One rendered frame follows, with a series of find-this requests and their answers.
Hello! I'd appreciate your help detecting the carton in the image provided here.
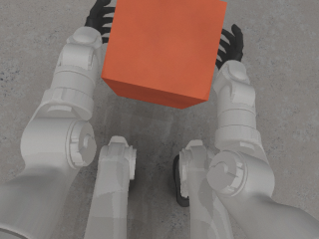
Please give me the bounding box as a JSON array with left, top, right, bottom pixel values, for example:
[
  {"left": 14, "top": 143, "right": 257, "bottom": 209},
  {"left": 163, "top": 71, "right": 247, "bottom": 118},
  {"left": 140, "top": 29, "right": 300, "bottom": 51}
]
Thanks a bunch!
[{"left": 101, "top": 0, "right": 227, "bottom": 110}]

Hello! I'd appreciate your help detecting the left robot forearm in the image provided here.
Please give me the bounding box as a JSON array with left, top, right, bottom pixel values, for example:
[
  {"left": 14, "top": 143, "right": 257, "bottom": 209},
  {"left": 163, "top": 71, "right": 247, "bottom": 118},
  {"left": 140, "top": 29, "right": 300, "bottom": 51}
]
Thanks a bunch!
[{"left": 20, "top": 26, "right": 103, "bottom": 157}]

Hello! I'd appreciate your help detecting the right robot forearm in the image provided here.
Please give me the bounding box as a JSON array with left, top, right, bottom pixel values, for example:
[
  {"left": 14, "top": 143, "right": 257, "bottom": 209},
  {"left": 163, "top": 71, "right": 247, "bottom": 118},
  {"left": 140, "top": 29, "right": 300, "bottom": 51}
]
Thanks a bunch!
[{"left": 212, "top": 60, "right": 270, "bottom": 166}]

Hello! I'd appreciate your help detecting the robot left upper arm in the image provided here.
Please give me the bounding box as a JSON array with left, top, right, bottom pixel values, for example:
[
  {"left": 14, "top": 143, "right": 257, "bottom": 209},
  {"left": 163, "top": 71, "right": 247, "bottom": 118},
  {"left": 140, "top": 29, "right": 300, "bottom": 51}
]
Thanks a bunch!
[{"left": 0, "top": 118, "right": 97, "bottom": 239}]

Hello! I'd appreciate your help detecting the right robot thigh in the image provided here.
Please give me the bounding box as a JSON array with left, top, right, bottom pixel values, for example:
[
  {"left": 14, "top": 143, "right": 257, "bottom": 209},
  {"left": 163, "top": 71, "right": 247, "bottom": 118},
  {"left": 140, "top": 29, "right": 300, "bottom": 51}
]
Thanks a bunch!
[{"left": 178, "top": 145, "right": 234, "bottom": 239}]

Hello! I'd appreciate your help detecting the robot thigh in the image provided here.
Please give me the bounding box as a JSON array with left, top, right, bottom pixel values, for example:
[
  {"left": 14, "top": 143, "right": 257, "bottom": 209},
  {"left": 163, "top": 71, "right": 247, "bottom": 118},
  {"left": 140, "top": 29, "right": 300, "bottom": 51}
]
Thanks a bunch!
[
  {"left": 178, "top": 145, "right": 234, "bottom": 239},
  {"left": 84, "top": 142, "right": 137, "bottom": 239}
]

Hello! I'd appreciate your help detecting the left robot hand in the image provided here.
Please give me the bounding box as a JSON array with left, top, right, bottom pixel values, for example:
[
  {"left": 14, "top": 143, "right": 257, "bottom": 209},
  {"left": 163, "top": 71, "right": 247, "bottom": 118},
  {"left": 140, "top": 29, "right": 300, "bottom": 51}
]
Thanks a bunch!
[{"left": 85, "top": 0, "right": 116, "bottom": 44}]

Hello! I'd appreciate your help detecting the right robot hand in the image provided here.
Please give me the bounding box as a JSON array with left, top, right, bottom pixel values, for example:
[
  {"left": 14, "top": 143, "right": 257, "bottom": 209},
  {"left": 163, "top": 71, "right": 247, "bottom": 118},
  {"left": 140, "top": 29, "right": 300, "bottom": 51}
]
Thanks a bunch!
[{"left": 215, "top": 24, "right": 244, "bottom": 69}]

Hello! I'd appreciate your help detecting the robot right upper arm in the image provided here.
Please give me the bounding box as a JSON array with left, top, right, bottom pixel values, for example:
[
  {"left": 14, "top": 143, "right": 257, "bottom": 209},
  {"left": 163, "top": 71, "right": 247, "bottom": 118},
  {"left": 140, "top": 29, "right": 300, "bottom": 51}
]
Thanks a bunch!
[{"left": 206, "top": 149, "right": 319, "bottom": 239}]

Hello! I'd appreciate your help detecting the left robot thigh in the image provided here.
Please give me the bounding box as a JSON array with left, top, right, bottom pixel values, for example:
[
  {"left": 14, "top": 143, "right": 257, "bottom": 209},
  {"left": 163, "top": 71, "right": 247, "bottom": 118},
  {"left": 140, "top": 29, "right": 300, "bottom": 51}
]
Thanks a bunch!
[{"left": 84, "top": 142, "right": 137, "bottom": 239}]

